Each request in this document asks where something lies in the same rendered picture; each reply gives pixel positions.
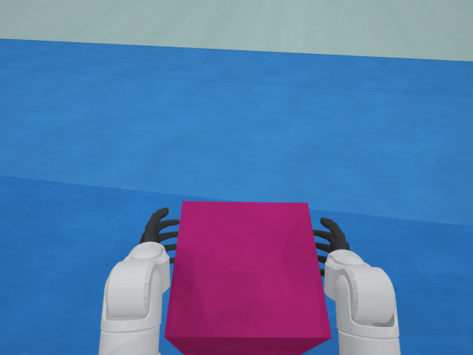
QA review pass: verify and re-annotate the left robot forearm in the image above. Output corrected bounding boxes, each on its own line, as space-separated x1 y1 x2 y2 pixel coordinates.
98 242 170 355

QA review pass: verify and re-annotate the robot right hand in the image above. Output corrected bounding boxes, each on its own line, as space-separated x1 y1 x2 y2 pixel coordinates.
313 217 350 277

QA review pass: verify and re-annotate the right robot forearm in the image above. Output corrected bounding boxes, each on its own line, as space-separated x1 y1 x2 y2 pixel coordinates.
324 249 401 355

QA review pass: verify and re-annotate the robot left hand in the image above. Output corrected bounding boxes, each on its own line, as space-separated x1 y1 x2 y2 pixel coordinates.
139 208 180 264

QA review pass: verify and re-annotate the carton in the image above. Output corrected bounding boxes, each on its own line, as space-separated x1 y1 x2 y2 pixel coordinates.
164 201 332 355

